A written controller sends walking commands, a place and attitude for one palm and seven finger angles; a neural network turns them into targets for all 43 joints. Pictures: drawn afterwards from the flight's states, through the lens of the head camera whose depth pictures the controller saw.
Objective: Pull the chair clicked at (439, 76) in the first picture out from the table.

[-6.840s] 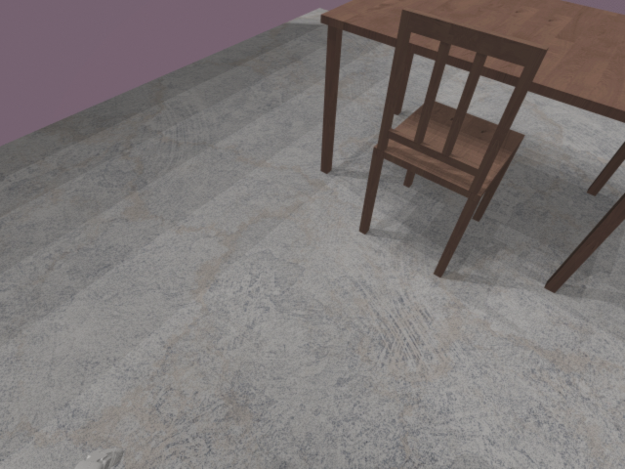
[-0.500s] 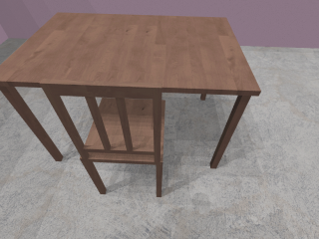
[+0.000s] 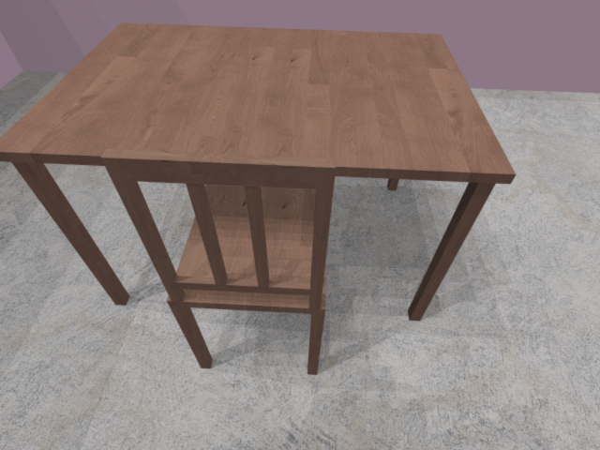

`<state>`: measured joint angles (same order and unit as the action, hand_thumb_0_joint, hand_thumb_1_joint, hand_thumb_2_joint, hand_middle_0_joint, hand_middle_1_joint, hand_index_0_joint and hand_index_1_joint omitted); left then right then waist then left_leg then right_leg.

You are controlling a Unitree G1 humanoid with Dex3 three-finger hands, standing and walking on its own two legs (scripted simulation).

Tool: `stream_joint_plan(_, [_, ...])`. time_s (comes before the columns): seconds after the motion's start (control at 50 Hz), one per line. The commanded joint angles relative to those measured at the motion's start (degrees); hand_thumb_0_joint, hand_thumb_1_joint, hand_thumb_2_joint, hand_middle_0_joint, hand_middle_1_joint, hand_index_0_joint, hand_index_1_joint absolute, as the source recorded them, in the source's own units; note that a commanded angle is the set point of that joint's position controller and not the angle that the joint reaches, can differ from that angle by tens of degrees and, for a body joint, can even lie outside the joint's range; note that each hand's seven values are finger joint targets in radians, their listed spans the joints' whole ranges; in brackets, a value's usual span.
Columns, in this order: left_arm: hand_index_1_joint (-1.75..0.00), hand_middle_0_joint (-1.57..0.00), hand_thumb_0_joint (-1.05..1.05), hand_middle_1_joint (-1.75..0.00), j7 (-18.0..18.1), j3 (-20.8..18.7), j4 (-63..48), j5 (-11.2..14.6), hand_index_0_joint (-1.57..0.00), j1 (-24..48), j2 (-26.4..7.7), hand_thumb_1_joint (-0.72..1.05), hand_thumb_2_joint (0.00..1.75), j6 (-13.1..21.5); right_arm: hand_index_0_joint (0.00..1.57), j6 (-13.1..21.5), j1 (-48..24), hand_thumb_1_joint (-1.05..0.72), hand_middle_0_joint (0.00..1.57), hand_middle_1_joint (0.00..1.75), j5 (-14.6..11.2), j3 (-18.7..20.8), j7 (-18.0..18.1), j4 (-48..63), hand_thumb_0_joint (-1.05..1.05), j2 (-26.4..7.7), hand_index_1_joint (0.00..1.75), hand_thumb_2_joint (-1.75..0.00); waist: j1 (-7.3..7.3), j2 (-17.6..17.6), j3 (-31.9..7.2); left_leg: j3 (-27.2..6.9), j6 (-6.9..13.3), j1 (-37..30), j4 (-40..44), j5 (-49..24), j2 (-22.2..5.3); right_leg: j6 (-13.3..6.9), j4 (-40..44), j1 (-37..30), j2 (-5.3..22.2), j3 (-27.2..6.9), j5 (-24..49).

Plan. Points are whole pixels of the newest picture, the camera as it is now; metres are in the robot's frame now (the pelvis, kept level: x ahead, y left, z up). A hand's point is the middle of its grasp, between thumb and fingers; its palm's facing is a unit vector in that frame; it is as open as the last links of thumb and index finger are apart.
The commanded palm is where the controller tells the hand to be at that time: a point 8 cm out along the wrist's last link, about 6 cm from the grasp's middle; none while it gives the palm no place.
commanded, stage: look again from close up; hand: left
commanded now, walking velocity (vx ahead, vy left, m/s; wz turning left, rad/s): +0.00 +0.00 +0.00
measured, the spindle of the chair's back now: (210, 238) +0.50 +0.21 -0.08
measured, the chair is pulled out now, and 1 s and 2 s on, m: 0.00 0.00 0.00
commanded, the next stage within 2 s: shuffle to correct the standing spot in 0.22 s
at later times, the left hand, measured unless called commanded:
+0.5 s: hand out of the picture -0.01 +0.16 -0.18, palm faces +0.04 -0.99 -0.16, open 7.4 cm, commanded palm none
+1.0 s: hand out of the picture +0.13 +0.19 -0.17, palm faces +0.05 -0.97 -0.25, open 7.3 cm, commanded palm none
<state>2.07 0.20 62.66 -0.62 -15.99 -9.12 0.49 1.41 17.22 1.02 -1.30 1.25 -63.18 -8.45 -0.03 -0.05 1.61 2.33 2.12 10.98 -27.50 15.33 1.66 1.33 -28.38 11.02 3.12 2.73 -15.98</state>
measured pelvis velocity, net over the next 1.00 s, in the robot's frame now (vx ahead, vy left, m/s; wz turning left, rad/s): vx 0.07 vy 0.00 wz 0.04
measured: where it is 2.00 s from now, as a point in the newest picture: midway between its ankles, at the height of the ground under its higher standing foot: outside the picture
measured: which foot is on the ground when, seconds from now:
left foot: down 0.00-1.00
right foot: down 0.00-0.66, up 0.68-0.88, down 0.90-1.00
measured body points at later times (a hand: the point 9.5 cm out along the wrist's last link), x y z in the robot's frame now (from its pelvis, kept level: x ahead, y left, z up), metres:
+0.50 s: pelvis +0.02 +0.00 +0.00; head +0.03 +0.00 +0.45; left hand -0.01 +0.21 -0.17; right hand +0.01 -0.22 -0.16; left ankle +0.00 +0.09 -0.74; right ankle -0.01 -0.13 -0.74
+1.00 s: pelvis +0.07 +0.00 -0.01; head +0.10 -0.01 +0.44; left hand +0.13 +0.24 -0.15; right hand +0.06 -0.20 -0.18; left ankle +0.00 +0.09 -0.74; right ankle +0.10 -0.10 -0.74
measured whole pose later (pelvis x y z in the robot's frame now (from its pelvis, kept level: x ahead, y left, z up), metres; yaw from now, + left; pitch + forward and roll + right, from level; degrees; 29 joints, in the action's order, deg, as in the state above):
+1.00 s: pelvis +0.07 +0.00 -0.01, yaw +2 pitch +0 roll +1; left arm 2.8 -1.1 59.0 -0.5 -9.8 -9.5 1.2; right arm 0.4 16.9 0.3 0.7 2.3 -63.7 -6.9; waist -1.4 -1.2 4.3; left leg 1.3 1.5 7.2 -30.5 22.8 2.9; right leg -1.3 -34.4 17.7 1.8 4.1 -16.3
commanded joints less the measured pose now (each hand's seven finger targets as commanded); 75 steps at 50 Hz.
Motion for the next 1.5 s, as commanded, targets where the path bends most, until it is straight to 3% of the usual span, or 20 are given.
stream_joint_plan(0.0, [-0.3,-0.2,0.0,-0.3,0.0,-0.8,-1.2,-0.1,-0.2,-4.5,-4.9,0.9,0.9,0.8,0.2,1.1,2.9,-0.9,0.2,0.3,-0.3,0.8,0.4,1.2,0.0,-6.1,0.3,-0.9,0.43,-0.4,1.6,-6.3,0.6,2.9,7.4,-9.3,-6.8,-2.7,3.8,-1.4,2.9,-3.1,6.7])
stream_joint_plan(0.3, [-0.3,-0.2,0.0,-0.3,0.2,-0.8,0.0,-0.1,-0.2,-5.5,-4.2,0.9,0.9,0.8,0.2,0.9,1.8,-0.9,0.2,0.3,-0.5,0.9,0.7,-0.3,0.0,-5.5,0.3,-0.9,0.43,-0.4,1.1,-5.7,0.5,0.7,6.7,-11.9,-6.6,-2.5,4.6,-1.7,3.3,-3.2,9.3])
stream_joint_plan(0.4, [-0.3,-0.2,0.0,-0.3,-0.4,-1.4,-0.2,-0.9,-0.2,-6.2,-4.8,0.9,0.9,0.5,0.2,-0.1,2.2,-0.9,0.2,0.3,0.0,1.3,0.1,-0.1,0.0,-5.7,0.3,-0.9,0.59,-0.5,6.3,-5.6,1.2,6.0,6.8,9.3,-5.3,-4.2,5.2,2.2,3.1,-4.4,-9.4])
stream_joint_plan(0.48, [-0.3,-0.2,0.0,-0.3,-0.6,-2.5,-0.6,-0.7,-0.2,-8.7,-6.6,0.9,0.9,0.8,0.2,-0.1,1.9,-0.9,0.2,0.3,0.3,1.4,-0.3,1.7,0.0,-4.3,0.3,-0.9,1.41,6.1,7.6,-1.1,0.4,12.0,-2.2,7.9,-1.5,-7.4,9.6,0.2,7.6,-11.4,-14.6])
stream_joint_plan(0.56, [-0.3,-0.2,0.0,-0.3,-0.2,-3.8,-1.1,-0.8,-0.2,-9.7,-8.0,0.9,0.9,1.4,0.2,0.8,2.6,-0.9,0.2,0.3,0.2,1.4,-0.3,2.7,0.0,-3.0,0.3,-0.9,0.84,7.6,4.5,1.3,0.0,9.7,-4.7,5.0,-1.8,-10.0,7.9,-1.2,12.1,-12.8,-1.6])
stream_joint_plan(0.6, [-0.3,-0.2,0.0,-0.3,-0.5,-3.4,-1.9,-0.8,-0.2,-6.9,-6.1,0.9,0.9,1.2,0.2,1.7,7.1,-0.9,0.2,0.3,0.1,1.3,-0.2,0.6,0.0,-4.2,0.3,-0.9,-1.17,-1.1,2.9,-2.8,1.3,-0.2,2.5,-7.9,-3.8,-6.7,-3.1,2.8,4.9,-3.3,5.8])
stream_joint_plan(0.64, [-0.3,-0.2,0.0,-0.3,-0.4,-2.0,-3.9,-0.7,-0.2,-2.8,-2.7,0.9,0.9,1.4,0.2,2.1,15.7,-0.9,0.2,0.3,0.3,2.0,1.1,-2.4,0.0,-8.4,0.3,-0.9,-3.75,-16.8,2.2,-18.0,9.4,-14.0,6.2,-44.4,-16.3,-2.5,-22.5,19.0,-3.1,4.3,-14.8])
stream_joint_plan(0.68, [-0.3,-0.2,0.0,-0.3,0.1,-2.1,-4.7,-0.4,-0.2,1.0,-2.5,0.9,0.9,1.2,0.2,1.7,14.3,-0.9,0.2,0.3,0.6,1.2,1.7,-1.9,0.0,-7.0,0.3,-0.9,-2.98,-7.4,3.3,-18.0,12.4,-14.5,3.7,-62.7,-19.1,-3.2,-28.3,22.2,0.1,-0.3,-19.7])
stream_joint_plan(0.82, [-0.3,-0.2,0.0,-0.3,0.4,-2.1,-2.8,0.1,-0.2,-3.5,-2.5,0.9,0.9,0.1,0.2,1.3,4.3,-0.9,0.2,0.3,-0.5,2.2,2.2,0.8,0.0,-7.0,0.3,-0.9,1.83,-4.9,-0.5,-8.1,5.0,-7.5,2.9,-53.0,-12.4,-2.2,-3.2,3.1,-0.5,0.6,4.2])
stream_joint_plan(0.88, [-0.3,-0.2,0.0,-0.3,0.7,-2.9,-2.5,-0.1,-0.2,-6.3,-7.1,0.9,0.9,1.0,0.2,0.8,5.6,-0.9,0.2,0.3,-1.0,3.1,1.8,1.6,0.0,-5.1,0.3,-0.9,1.75,1.7,-3.4,-5.9,-0.4,2.3,-3.1,-24.2,-5.5,-6.8,-2.0,-8.4,7.7,-9.5,39.8])
stream_joint_plan(0.92, [-0.3,-0.2,0.0,-0.3,0.8,-2.7,-3.1,0.2,-0.2,-3.7,-7.9,0.9,0.9,1.0,0.2,-0.5,7.1,-0.9,0.2,0.3,-1.1,3.0,1.4,0.9,0.0,-2.4,0.3,-0.9,0.19,8.7,-5.2,-3.7,-1.9,3.0,-3.2,-3.7,-2.9,-11.3,-1.6,-7.1,13.3,-12.6,45.1])
stream_joint_plan(0.98, [-0.3,-0.2,0.0,-0.3,1.1,-2.5,-4.8,0.0,-0.2,0.9,-7.3,0.9,0.9,0.5,0.2,-0.7,6.8,-0.9,0.2,0.3,-0.9,2.7,1.2,0.2,0.0,-1.5,0.3,-0.9,-0.83,8.4,-3.9,-3.4,-1.8,0.0,2.7,-4.5,-4.1,-10.0,-1.7,-3.4,11.0,-10.1,39.5])
stream_joint_plan(1.04, [-0.3,-0.2,0.0,-0.3,0.8,-2.1,-5.6,0.3,-0.2,2.7,-5.0,0.9,0.9,-0.3,0.2,0.2,3.2,-0.9,0.2,0.3,-0.2,2.4,1.4,0.5,0.0,-3.7,0.3,-0.9,0.59,-5.0,-0.1,-7.6,0.0,-0.9,8.0,-27.9,-9.2,-4.3,-3.1,-0.9,2.8,-5.3,20.5])
stream_joint_plan(1.08, [-0.3,-0.2,0.0,-0.3,0.8,-2.1,-5.1,0.0,-0.2,1.6,-5.0,0.9,0.9,-0.4,0.2,0.3,1.7,-0.9,0.2,0.3,-0.2,2.3,1.4,1.1,0.0,-4.5,0.3,-0.9,1.11,-2.7,0.2,-7.2,0.4,-0.9,7.5,-26.4,-9.3,-3.9,-1.5,-1.6,2.4,-5.4,17.1])
stream_joint_plan(1.1, [-0.3,-0.2,0.0,-0.3,2.5,-2.4,-2.5,-0.1,-0.2,-5.6,-7.4,0.9,0.9,0.7,0.2,0.5,-3.0,-0.9,0.2,0.3,-1.4,3.5,0.8,5.5,0.0,-8.5,0.3,-0.9,3.22,2.0,-4.0,-3.6,-0.9,-0.7,-4.7,-30.8,-10.5,-3.2,-1.0,-3.3,4.7,-4.3,31.4])
stream_joint_plan(1.14, [-0.3,-0.2,0.0,-0.3,1.7,-2.3,-5.6,0.2,-0.2,-0.5,-8.8,0.9,0.9,1.5,0.2,-0.1,1.3,-0.9,0.2,0.3,-0.5,2.8,0.5,7.6,0.0,-4.8,0.3,-0.9,-0.52,0.0,-8.6,-2.7,-1.8,2.5,-0.3,0.6,-4.3,-7.8,-0.4,-5.8,9.9,-11.3,26.7])
stream_joint_plan(1.16, [-0.3,-0.2,0.0,-0.3,1.2,-1.8,-6.3,0.1,-0.2,0.5,-8.3,0.9,0.9,1.5,0.2,-0.4,1.9,-0.9,0.2,0.3,-0.3,2.6,0.4,7.6,0.0,-3.8,0.3,-0.9,-1.02,0.1,-5.9,-3.1,-1.7,1.4,1.1,3.4,-3.6,-7.9,1.4,-1.6,9.6,-12.3,19.9])
stream_joint_plan(1.24, [-0.3,-0.2,0.0,-0.3,0.0,-1.3,-7.0,0.0,-0.2,2.7,-7.4,0.9,0.9,1.0,0.2,0.2,1.9,-0.9,0.2,0.3,0.1,2.3,0.3,8.4,0.0,-6.4,0.3,-0.9,-0.53,-5.5,2.1,-7.7,0.5,3.7,6.9,-6.7,-7.9,-5.5,2.1,1.9,2.6,-6.5,8.0])
stream_joint_plan(1.28, [-0.3,-0.2,0.0,-0.3,-0.2,-1.1,-6.6,0.0,-0.2,2.2,-7.2,0.9,0.9,0.9,0.2,0.2,1.1,-0.9,0.2,0.3,-0.1,2.2,0.2,9.0,0.0,-8.1,0.3,-0.9,-0.4,-0.2,3.8,-7.8,0.5,5.6,8.4,-1.3,-7.7,-5.2,3.9,0.7,2.3,-6.9,4.7])
stream_joint_plan(1.48, [-0.3,-0.2,0.0,-0.3,-0.4,-0.8,-4.5,0.2,-0.2,-0.3,-6.9,0.9,0.9,1.3,0.2,0.2,3.9,-0.9,0.2,0.3,-0.1,1.1,-0.3,5.3,0.0,-7.4,0.3,-0.9,-0.63,1.5,2.9,-6.3,0.3,3.3,10.5,3.4,-5.8,-4.8,8.6,1.0,3.4,-9.2,-2.1])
